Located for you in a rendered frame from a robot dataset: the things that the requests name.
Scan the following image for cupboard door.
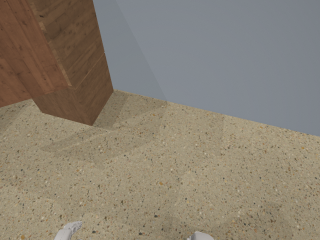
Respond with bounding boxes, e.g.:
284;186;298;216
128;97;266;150
0;0;69;108

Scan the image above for robot left hand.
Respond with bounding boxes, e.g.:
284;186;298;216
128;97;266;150
53;221;83;240

